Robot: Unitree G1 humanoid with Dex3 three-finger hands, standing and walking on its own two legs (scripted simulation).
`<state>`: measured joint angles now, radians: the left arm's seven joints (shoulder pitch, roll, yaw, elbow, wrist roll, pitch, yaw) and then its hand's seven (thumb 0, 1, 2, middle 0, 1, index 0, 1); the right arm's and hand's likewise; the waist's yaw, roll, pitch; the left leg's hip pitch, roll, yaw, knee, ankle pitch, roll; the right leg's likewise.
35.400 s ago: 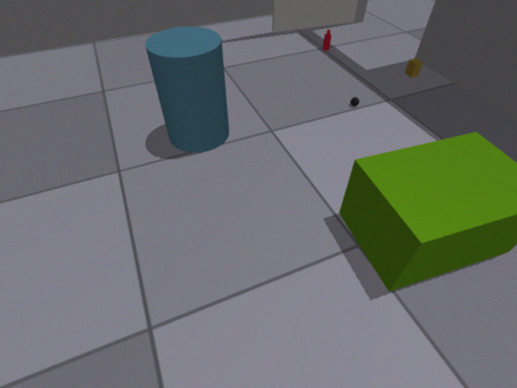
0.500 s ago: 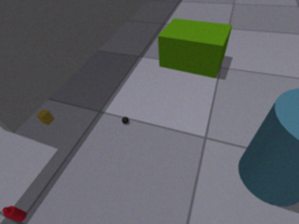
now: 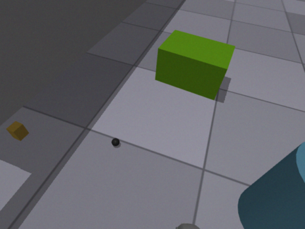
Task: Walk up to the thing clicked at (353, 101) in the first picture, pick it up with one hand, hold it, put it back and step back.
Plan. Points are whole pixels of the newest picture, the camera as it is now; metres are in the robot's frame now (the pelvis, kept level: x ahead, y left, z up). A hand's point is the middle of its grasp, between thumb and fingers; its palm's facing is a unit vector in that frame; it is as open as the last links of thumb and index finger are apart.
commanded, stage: walk up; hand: left
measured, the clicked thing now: (115, 142) +0.84 +0.24 -0.74
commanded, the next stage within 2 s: none
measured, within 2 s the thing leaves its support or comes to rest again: neither
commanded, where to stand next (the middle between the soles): +0.45 +0.00 m, yaw +0 degrees
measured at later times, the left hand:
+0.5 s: hand (77, 188) +0.27 +0.24 -0.12, palm faces -0.02 -0.92 -0.39, open 7.4 cm
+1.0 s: hand (79, 149) +0.42 +0.28 -0.15, palm faces -0.07 -0.93 -0.37, open 7.4 cm
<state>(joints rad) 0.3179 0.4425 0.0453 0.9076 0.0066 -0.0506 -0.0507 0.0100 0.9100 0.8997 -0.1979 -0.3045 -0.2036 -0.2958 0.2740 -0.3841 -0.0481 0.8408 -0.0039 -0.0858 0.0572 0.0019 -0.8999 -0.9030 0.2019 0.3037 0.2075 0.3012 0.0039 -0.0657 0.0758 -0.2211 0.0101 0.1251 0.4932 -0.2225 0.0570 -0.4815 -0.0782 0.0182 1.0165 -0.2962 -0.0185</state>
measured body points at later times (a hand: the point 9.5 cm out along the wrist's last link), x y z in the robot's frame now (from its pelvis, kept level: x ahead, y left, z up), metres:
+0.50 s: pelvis +0.18 -0.03 +0.00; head +0.20 -0.05 +0.45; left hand +0.27 +0.28 -0.09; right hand +0.24 -0.35 -0.13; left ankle +0.24 +0.12 -0.69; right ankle +0.22 -0.14 -0.74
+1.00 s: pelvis +0.34 +0.00 -0.01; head +0.37 +0.01 +0.44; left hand +0.43 +0.32 -0.13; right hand +0.36 -0.32 -0.11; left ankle +0.33 +0.12 -0.74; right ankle +0.44 -0.14 -0.72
